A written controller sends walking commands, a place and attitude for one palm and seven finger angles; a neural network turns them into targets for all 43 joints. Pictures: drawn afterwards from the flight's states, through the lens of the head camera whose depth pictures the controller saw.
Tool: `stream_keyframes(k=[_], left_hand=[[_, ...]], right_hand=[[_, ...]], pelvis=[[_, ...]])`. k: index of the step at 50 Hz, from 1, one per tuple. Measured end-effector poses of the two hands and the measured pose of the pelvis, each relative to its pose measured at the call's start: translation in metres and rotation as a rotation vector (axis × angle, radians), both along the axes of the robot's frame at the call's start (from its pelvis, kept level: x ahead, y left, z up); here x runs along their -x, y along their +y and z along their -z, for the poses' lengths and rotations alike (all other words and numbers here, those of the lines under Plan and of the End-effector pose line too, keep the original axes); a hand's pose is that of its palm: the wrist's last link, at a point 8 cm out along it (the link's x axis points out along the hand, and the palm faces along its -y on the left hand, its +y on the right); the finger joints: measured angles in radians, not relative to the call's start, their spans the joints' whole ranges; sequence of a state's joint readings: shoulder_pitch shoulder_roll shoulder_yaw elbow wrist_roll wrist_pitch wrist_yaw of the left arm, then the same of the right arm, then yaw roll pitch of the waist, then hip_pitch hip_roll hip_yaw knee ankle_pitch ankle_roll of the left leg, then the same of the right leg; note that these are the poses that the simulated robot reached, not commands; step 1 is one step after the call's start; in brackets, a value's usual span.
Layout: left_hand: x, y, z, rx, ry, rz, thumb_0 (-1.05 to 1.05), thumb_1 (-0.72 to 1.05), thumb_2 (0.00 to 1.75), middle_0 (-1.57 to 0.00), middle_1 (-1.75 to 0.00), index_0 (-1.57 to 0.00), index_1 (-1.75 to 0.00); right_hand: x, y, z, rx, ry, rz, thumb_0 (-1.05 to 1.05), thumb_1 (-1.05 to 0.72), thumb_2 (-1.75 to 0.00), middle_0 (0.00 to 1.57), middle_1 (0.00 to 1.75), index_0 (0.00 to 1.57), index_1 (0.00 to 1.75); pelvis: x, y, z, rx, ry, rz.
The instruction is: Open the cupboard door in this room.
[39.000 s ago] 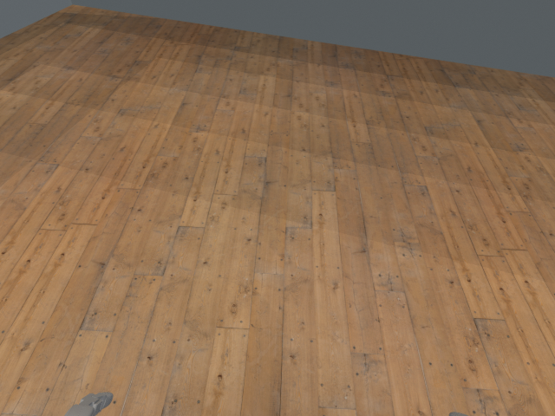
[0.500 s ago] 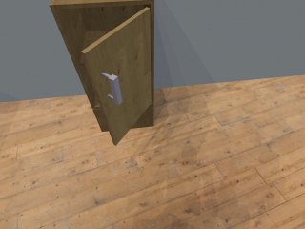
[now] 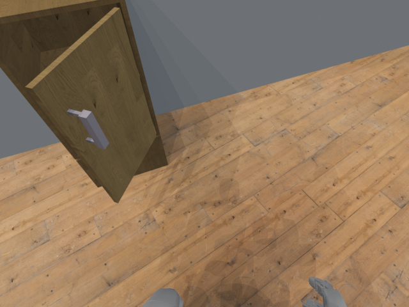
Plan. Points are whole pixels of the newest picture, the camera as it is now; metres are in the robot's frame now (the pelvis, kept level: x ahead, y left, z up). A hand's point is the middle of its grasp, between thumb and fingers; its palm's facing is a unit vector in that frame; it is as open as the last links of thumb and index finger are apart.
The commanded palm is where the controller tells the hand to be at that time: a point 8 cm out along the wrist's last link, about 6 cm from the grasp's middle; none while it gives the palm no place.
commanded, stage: walk to a spot facing it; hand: left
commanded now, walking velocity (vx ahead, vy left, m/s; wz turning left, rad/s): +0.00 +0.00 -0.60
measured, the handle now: (88, 129) +0.51 +0.38 -0.04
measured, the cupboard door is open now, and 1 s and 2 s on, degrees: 51 51 51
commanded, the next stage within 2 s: none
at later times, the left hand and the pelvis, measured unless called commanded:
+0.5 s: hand (127, 286) +0.16 +0.21 -0.18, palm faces -0.27 -0.92 -0.28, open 7.3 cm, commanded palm none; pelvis +0.00 +0.01 -0.03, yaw -18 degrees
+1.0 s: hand (228, 219) +0.34 -0.02 -0.17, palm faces -0.64 -0.74 -0.19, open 7.4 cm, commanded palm none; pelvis +0.09 -0.07 -0.03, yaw -36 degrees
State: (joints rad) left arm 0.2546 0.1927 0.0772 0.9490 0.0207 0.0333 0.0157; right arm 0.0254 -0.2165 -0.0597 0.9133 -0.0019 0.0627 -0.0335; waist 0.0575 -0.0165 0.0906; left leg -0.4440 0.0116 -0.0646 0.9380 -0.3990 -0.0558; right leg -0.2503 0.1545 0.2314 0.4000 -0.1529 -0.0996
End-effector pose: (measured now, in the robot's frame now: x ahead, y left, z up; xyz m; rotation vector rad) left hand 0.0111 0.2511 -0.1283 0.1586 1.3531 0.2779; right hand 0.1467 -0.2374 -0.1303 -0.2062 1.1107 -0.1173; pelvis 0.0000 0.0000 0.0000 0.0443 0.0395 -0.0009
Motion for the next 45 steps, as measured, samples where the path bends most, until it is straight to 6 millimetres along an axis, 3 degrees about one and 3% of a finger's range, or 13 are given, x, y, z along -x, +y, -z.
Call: stream_keyframes(k=[5,9,14,18,25,30,35,40,45], left_hand=[[-0.014,0.014,0.007,0.015,-0.005,0.063,0.0,0.91,0.9,-0.2,-0.3,-0.2,-0.3],[-0.032,0.032,0.019,0.029,-0.015,0.115,0.0,0.91,0.9,-0.2,-0.3,-0.2,-0.3],[-0.071,0.044,0.017,0.033,-0.061,0.197,0.0,0.91,0.9,-0.2,-0.3,-0.2,-0.3],[-0.105,0.038,0.01,0.032,-0.097,0.283,0.0,0.91,0.9,-0.19,-0.3,-0.2,-0.3],[-0.156,0.005,0.02,0.003,-0.161,0.443,0.0,0.91,0.9,-0.19,-0.3,-0.2,-0.3],[-0.17,-0.015,0.025,0.044,-0.126,0.52,0.0,0.91,0.9,-0.2,-0.3,-0.2,-0.3],[-0.202,-0.039,0.033,0.112,-0.097,0.603,0.0,0.91,0.9,-0.2,-0.3,-0.2,-0.3],[-0.257,-0.089,0.014,0.178,-0.173,0.685,0.01,0.91,0.9,-0.2,-0.3,-0.2,-0.3],[-0.311,-0.157,0.005,0.207,-0.229,0.804,0.0,0.91,0.9,-0.19,-0.3,-0.2,-0.3]], right_hand=[[0.006,0.007,-0.008,0.011,-0.037,0.039,0.0,-0.91,-0.9,0.2,0.3,0.2,0.3],[0.024,0.011,-0.007,0.047,-0.06,0.084,0.0,-0.91,-0.9,0.2,0.3,0.2,0.3],[0.073,0.011,-0.008,0.085,0.04,0.119,0.0,-0.91,-0.9,0.2,0.3,0.2,0.3],[0.115,0.004,-0.004,0.084,0.115,0.185,0.0,-0.91,-0.9,0.2,0.3,0.2,0.3],[0.176,-0.023,0.02,0.064,0.18,0.364,0.01,-0.91,-0.9,0.2,0.3,0.2,0.3],[0.186,-0.024,0.004,0.078,0.154,0.436,0.01,-0.91,-0.9,0.2,0.3,0.2,0.3],[0.205,-0.008,-0.002,0.108,0.127,0.51,0.0,-0.91,-0.9,0.2,0.3,0.2,0.3],[0.24,0.022,-0.015,0.036,0.269,0.582,0.0,-0.91,-0.9,0.2,0.3,0.2,0.3],[0.265,0.038,-0.01,-0.047,0.378,0.688,0.0,-0.91,-0.9,0.2,0.3,0.2,0.3]], pelvis=[[0.003,0.012,0.001,0.012,0.011,0.056],[0.003,0.028,0.011,0.056,0.028,0.09],[0.006,0.032,0.007,0.064,0.007,0.142],[0.005,0.03,0.005,0.094,-0.001,0.2],[0.001,0.013,0.027,0.075,-0.007,0.312],[-0.009,0.016,0.02,0.052,-0.011,0.372],[-0.03,0.02,0.021,0.069,-0.001,0.447],[-0.051,0.001,0.004,0.084,0.018,0.491],[-0.072,-0.026,0.005,0.082,0.022,0.566]])
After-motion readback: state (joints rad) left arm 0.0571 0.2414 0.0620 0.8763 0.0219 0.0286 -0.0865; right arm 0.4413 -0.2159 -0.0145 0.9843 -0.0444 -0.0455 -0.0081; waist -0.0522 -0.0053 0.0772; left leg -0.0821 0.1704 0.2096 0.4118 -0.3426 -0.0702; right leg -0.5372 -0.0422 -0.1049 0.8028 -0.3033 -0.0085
